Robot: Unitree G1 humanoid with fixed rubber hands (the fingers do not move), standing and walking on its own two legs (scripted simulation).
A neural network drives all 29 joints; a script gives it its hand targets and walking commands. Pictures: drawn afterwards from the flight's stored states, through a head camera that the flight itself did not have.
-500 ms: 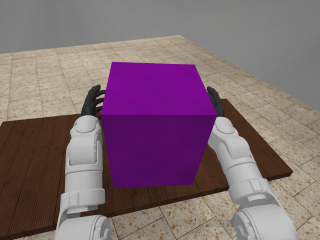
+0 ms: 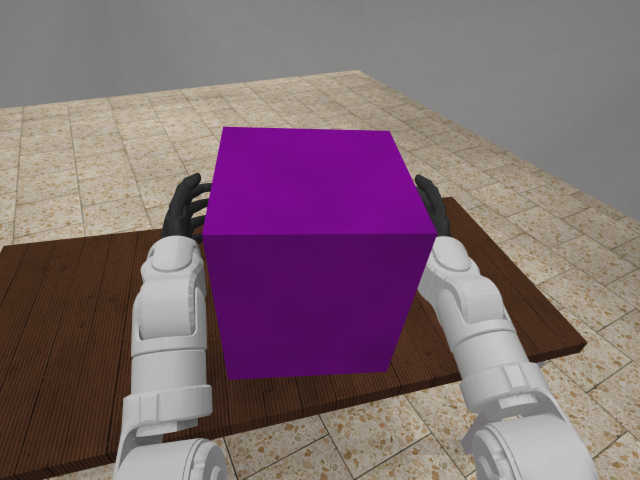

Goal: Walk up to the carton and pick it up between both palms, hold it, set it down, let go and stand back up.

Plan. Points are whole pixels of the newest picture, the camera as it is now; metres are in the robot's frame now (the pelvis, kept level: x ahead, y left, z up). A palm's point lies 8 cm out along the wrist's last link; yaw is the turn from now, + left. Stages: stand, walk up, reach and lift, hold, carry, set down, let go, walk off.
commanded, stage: hold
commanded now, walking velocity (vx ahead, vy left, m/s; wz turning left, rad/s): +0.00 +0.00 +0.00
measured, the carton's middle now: (308, 255) +0.37 +0.01 +0.14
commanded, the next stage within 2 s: set down in 0.44 s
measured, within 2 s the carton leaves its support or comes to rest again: neither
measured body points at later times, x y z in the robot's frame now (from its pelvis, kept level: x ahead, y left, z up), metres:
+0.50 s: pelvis +0.00 +0.00 +0.00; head -0.06 +0.02 +0.45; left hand +0.37 +0.16 +0.18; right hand +0.37 -0.15 +0.18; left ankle +0.02 +0.11 -0.75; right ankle +0.00 -0.12 -0.75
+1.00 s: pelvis +0.01 +0.00 +0.00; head -0.02 +0.03 +0.45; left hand +0.37 +0.17 +0.14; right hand +0.37 -0.14 +0.13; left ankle +0.02 +0.11 -0.75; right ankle +0.00 -0.12 -0.75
